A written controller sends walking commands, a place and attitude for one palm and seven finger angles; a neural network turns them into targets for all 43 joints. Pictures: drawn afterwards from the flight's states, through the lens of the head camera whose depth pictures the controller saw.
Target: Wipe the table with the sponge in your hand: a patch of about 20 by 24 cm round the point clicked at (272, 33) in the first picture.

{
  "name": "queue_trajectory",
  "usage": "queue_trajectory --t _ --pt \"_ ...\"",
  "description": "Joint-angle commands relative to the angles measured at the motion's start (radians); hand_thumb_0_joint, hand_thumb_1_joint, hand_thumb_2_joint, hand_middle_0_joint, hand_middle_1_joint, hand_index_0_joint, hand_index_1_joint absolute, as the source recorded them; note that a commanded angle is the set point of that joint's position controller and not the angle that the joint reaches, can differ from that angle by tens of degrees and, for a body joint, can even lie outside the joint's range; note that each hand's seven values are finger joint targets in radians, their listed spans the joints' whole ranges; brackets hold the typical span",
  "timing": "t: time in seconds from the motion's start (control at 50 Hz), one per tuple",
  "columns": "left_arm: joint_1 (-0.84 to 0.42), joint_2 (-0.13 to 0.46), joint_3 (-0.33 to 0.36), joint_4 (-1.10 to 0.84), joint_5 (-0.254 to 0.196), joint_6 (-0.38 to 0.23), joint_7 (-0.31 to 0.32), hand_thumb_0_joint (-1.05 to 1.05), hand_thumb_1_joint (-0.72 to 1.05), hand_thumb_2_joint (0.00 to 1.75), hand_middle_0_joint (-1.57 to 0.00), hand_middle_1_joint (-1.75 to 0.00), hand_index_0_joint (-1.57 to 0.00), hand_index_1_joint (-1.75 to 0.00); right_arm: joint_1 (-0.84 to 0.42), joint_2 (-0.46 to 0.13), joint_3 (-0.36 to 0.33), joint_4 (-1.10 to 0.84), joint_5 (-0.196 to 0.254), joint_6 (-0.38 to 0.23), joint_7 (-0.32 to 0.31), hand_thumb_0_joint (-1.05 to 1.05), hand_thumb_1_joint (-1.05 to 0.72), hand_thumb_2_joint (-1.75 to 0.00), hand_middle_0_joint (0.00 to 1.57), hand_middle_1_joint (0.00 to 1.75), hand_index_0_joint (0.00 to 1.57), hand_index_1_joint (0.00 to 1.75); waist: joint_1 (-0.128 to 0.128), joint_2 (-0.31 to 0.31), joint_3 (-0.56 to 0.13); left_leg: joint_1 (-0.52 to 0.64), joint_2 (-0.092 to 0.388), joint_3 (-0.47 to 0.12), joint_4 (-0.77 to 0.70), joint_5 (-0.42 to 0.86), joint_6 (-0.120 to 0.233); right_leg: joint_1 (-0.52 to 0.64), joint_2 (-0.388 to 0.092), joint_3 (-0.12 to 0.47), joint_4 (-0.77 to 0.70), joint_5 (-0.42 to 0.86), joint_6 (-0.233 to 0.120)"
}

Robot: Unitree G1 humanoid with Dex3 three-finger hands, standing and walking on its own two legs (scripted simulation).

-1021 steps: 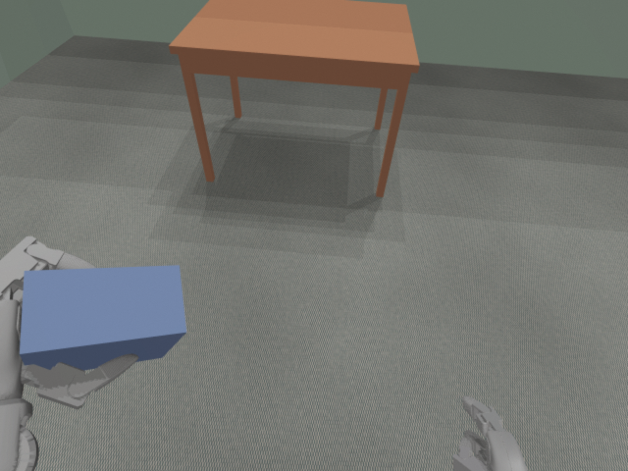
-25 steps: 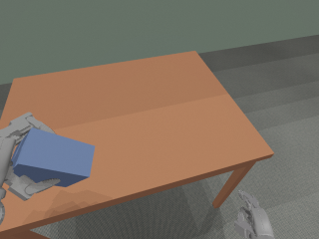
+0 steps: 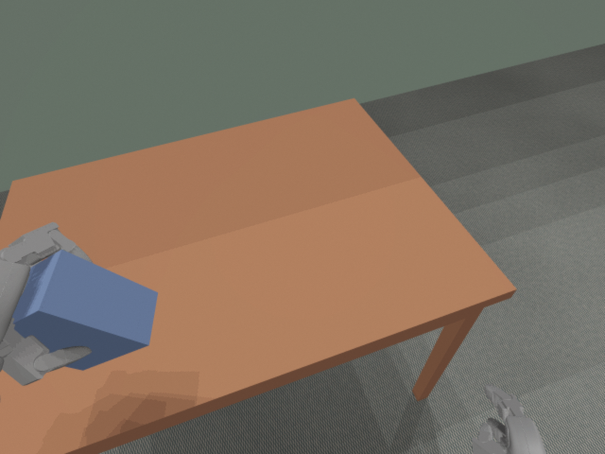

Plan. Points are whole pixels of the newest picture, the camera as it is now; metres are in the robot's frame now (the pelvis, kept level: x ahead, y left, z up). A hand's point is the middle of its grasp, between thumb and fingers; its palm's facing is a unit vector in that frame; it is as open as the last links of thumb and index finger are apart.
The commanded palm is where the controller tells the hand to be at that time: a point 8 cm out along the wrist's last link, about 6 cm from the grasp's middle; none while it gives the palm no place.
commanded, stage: turn the palm down, sponge in hand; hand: left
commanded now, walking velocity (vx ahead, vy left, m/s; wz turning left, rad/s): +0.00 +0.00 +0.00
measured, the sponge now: (90, 321) +0.22 +0.27 +0.11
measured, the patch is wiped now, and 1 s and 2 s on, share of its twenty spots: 0.00 0.00 0.00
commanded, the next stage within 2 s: move the sponge above the wiping area in 1.28 s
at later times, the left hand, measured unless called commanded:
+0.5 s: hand (11, 313) +0.21 +0.35 +0.13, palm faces +0.15 -0.23 -0.96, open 10.8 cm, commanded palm +0.18 +0.33 +0.18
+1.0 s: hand (36, 317) +0.22 +0.34 +0.11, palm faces -0.01 -0.10 -0.99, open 10.8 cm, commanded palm +0.18 +0.33 +0.18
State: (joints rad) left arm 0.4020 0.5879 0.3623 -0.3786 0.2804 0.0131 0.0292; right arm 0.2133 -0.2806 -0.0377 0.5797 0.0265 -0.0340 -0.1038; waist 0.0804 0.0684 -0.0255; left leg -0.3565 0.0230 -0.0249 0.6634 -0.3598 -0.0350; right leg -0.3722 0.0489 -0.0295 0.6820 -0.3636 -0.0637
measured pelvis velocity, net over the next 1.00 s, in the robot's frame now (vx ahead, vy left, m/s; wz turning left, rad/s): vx -0.01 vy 0.05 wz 0.01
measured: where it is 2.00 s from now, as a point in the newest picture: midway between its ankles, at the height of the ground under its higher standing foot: outside the picture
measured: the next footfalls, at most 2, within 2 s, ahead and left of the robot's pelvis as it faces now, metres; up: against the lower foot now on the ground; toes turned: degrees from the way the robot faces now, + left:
none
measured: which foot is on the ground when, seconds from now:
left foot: down 0.00-1.00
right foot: down 0.00-1.00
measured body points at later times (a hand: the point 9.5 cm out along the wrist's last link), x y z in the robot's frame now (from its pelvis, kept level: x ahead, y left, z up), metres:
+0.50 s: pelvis -0.01 +0.05 +0.02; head -0.01 +0.01 +0.46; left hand +0.20 +0.36 +0.18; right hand +0.22 -0.15 -0.07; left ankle -0.01 +0.15 -0.72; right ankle -0.01 -0.08 -0.72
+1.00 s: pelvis -0.01 +0.05 +0.02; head -0.01 +0.00 +0.47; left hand +0.21 +0.34 +0.17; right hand +0.24 -0.14 -0.07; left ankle -0.01 +0.15 -0.72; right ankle -0.01 -0.08 -0.72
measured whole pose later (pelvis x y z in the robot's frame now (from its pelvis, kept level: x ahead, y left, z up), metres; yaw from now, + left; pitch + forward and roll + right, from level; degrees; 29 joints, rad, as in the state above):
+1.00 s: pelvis -0.01 +0.05 +0.02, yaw +1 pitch -2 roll +0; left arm 0.12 0.48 -0.05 -0.15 0.89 0.44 -0.03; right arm 0.02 -0.26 0.05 0.68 0.04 0.04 -0.05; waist 0.12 0.12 0.01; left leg -0.14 -0.04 -0.01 0.39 -0.21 0.03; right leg -0.15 -0.01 -0.01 0.39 -0.21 -0.01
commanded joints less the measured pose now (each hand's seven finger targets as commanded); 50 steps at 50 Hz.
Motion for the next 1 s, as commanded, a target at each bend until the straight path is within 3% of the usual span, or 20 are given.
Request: queue_trajectory --t 0.0,0.08,0.16,0.18,0.26,0.28,0.36,0.38,0.4,0.48,0.54,0.64,0.66,0.68,0.76,0.78,0.88,0.94,0.96,0.98 --pt "-0.084 0.243 0.125 -0.124 0.073 0.079 0.046 0.0 0.1 1.3 -1.2 -1.6 -1.2 -1.6 -0.104 -0.102 -0.023 -0.186 0.003 -0.039 -0.023 0.0 -0.9 -0.9 0.2 0.3 0.2 0.3 0.004 -0.094 -0.179 0.028 -0.025 0.033 -0.029 0.326 0.069 0.126 -0.085 0.103 -0.124 0.443 0.063" --pt "-0.16 0.208 0.04 -0.192 0.139 0.064 0.037 0.0 0.1 1.3 -1.2 -1.6 -1.2 -1.6 -0.15 -0.082 -0.005 -0.194 0.009 -0.046 -0.038 0.0 -0.9 -0.9 0.2 0.3 0.2 0.3 -0.011 -0.062 -0.218 0.087 -0.033 0.027 -0.035 0.327 0.08 0.115 -0.072 0.091 -0.139 0.409 0.062" --pt "-0.174 0.261 0.057 -0.248 0.221 0.039 0.07 0.0 0.1 1.3 -1.2 -1.6 -1.2 -1.6 -0.191 -0.074 0.004 -0.177 0.004 -0.056 -0.042 0.0 -0.9 -0.9 0.2 0.3 0.2 0.3 0.004 0.006 -0.214 0.135 -0.033 0.003 -0.057 0.33 0.076 0.092 -0.059 0.115 -0.152 0.35 0.042" --pt "-0.188 0.212 0.011 -0.234 0.243 0.042 0.079 0.0 0.1 1.3 -1.2 -1.6 -1.2 -1.6 -0.174 -0.064 0.007 -0.174 -0.003 -0.054 -0.039 0.0 -0.9 -0.9 0.2 0.3 0.2 0.3 -0.002 0.019 -0.224 0.136 -0.028 0.008 -0.066 0.332 0.075 0.095 -0.065 0.081 -0.159 0.329 0.044" --pt "-0.183 0.278 0.081 -0.154 0.319 0.116 0.129 0.0 0.1 1.3 -1.2 -1.6 -1.2 -1.6 -0.224 -0.069 0.013 -0.15 0.007 -0.035 -0.024 0.0 -0.9 -0.9 0.2 0.3 0.2 0.3 0.033 0.067 -0.164 0.124 -0.02 -0.022 -0.126 0.333 0.054 0.102 -0.048 0.093 -0.186 0.257 0.018" --pt "-0.211 0.198 -0.001 -0.148 0.323 0.142 0.126 0.0 0.1 1.3 -1.2 -1.6 -1.2 -1.6 -0.215 -0.058 0.02 -0.158 0.005 -0.028 -0.019 0.0 -0.9 -0.9 0.2 0.3 0.2 0.3 0.023 0.069 -0.176 0.121 -0.011 -0.014 -0.143 0.334 0.051 0.122 -0.055 0.049 -0.189 0.25 0.022" --pt "-0.268 0.208 -0.034 -0.069 0.358 0.26 0.105 0.0 0.1 1.3 -1.2 -1.6 -1.2 -1.6 -0.29 -0.069 0.036 -0.146 0.025 -0.006 -0.011 0.0 -0.9 -0.9 0.2 0.3 0.2 0.3 0.032 0.054 -0.102 0.125 -0.007 -0.042 -0.211 0.301 0.038 0.133 -0.041 0.066 -0.228 0.196 0.012" --pt "-0.286 0.149 -0.116 -0.078 0.369 0.281 0.085 0.0 0.1 1.3 -1.2 -1.6 -1.2 -1.6 -0.287 -0.066 0.042 -0.155 0.021 -0.002 -0.008 0.0 -0.9 -0.9 0.2 0.3 0.2 0.3 0.021 0.07 -0.112 0.136 -0.001 -0.037 -0.225 0.299 0.041 0.149 -0.047 0.037 -0.235 0.2 0.013" --pt "-0.296 0.172 -0.12 -0.084 0.391 0.294 0.071 0.0 0.1 1.3 -1.2 -1.6 -1.2 -1.6 -0.286 -0.07 0.044 -0.152 0.02 -0.002 -0.006 0.0 -0.9 -0.9 0.2 0.3 0.2 0.3 0.024 0.047 -0.125 0.149 0.002 -0.054 -0.241 0.305 0.039 0.161 -0.049 0.042 -0.236 0.202 0.013" --pt "-0.337 0.085 -0.245 -0.087 0.442 0.32 0.008 0.0 0.1 1.3 -1.2 -1.6 -1.2 -1.6 -0.322 -0.065 0.056 -0.152 0.018 -0.001 -0.005 0.0 -0.9 -0.9 0.2 0.3 0.2 0.3 0.008 0.019 -0.109 0.179 0.002 -0.07 -0.279 0.266 0.053 0.185 -0.04 0.039 -0.264 0.195 0.009" --pt "-0.388 0.14 -0.224 -0.088 0.509 0.292 -0.003 0.0 0.1 1.3 -1.2 -1.6 -1.2 -1.6 -0.314 -0.067 0.054 -0.133 0.004 -0.005 0.001 0.0 -0.9 -0.9 0.2 0.3 0.2 0.3 0.023 -0.003 -0.142 0.199 0.002 -0.093 -0.302 0.273 0.055 0.208 -0.043 0.057 -0.271 0.201 0.009" --pt "-0.454 0.198 -0.16 -0.098 0.614 0.249 0.045 0.0 0.1 1.3 -1.2 -1.6 -1.2 -1.6 -0.329 -0.06 0.051 -0.097 -0.015 -0.006 0.012 0.0 -0.9 -0.9 0.2 0.3 0.2 0.3 0.056 0.076 -0.2 0.237 0.003 -0.115 -0.308 0.378 0.04 0.262 -0.035 0.086 -0.272 0.259 -0.009" --pt "-0.46 0.243 -0.105 -0.102 0.626 0.258 0.062 0.0 0.1 1.3 -1.2 -1.6 -1.2 -1.6 -0.36 -0.065 0.052 -0.088 -0.014 -0.008 0.012 0.0 -0.9 -0.9 0.2 0.3 0.2 0.3 0.07 0.091 -0.197 0.23 -0.001 -0.121 -0.311 0.368 0.044 0.287 -0.019 0.115 -0.272 0.264 -0.019" --pt "-0.471 0.174 -0.166 -0.113 0.633 0.261 0.069 0.0 0.1 1.3 -1.2 -1.6 -1.2 -1.6 -0.357 -0.05 0.054 -0.09 -0.012 -0.008 0.018 0.0 -0.9 -0.9 0.2 0.3 0.2 0.3 0.062 0.109 -0.224 0.245 -0.003 -0.105 -0.303 0.408 0.043 0.291 -0.029 0.088 -0.275 0.282 -0.018" --pt "-0.441 0.17 -0.16 -0.012 0.635 0.33 0.083 0.0 0.1 1.3 -1.2 -1.6 -1.2 -1.6 -0.403 -0.063 0.049 -0.059 0.0 0.003 0.033 0.0 -0.9 -0.9 0.2 0.3 0.2 0.3 0.067 0.075 -0.171 0.26 -0.01 -0.11 -0.308 0.431 0.032 0.272 -0.027 0.121 -0.312 0.285 -0.027" --pt "-0.444 0.089 -0.243 -0.008 0.627 0.351 0.072 0.0 0.1 1.3 -1.2 -1.6 -1.2 -1.6 -0.397 -0.056 0.05 -0.068 0.004 0.005 0.038 0.0 -0.9 -0.9 0.2 0.3 0.2 0.3 0.051 0.069 -0.17 0.252 -0.009 -0.094 -0.311 0.423 0.035 0.273 -0.039 0.083 -0.312 0.285 -0.018" --pt "-0.461 0.041 -0.346 0.029 0.647 0.436 0.001 0.0 0.1 1.3 -1.2 -1.6 -1.2 -1.6 -0.433 -0.068 0.055 -0.08 0.014 0.016 0.048 0.0 -0.9 -0.9 0.2 0.3 0.2 0.3 0.038 0.009 -0.144 0.234 -0.029 -0.078 -0.328 0.391 0.052 0.291 -0.041 0.084 -0.324 0.29 -0.016" --pt "-0.473 0.099 -0.322 0.012 0.655 0.413 -0.035 0.0 0.1 1.3 -1.2 -1.6 -1.2 -1.6 -0.423 -0.07 0.053 -0.084 0.009 0.019 0.048 0.0 -0.9 -0.9 0.2 0.3 0.2 0.3 0.043 -0.025 -0.173 0.253 -0.037 -0.082 -0.325 0.406 0.066 0.309 -0.048 0.094 -0.328 0.3 -0.01" --pt "-0.485 0.156 -0.26 -0.026 0.661 0.399 -0.035 0.0 0.1 1.3 -1.2 -1.6 -1.2 -1.6 -0.442 -0.071 0.056 -0.087 0.005 0.014 0.045 0.0 -0.9 -0.9 0.2 0.3 0.2 0.3 0.052 -0.024 -0.176 0.257 -0.037 -0.083 -0.322 0.387 0.073 0.319 -0.035 0.123 -0.329 0.293 -0.017" --pt "-0.478 0.117 -0.295 -0.03 0.669 0.381 -0.039 0.0 0.1 1.3 -1.2 -1.6 -1.2 -1.6 -0.428 -0.059 0.059 -0.091 0.001 0.008 0.045 0.0 -0.9 -0.9 0.2 0.3 0.2 0.3 0.049 -0.027 -0.191 0.262 -0.04 -0.071 -0.313 0.401 0.078 0.322 -0.043 0.1 -0.326 0.299 -0.012"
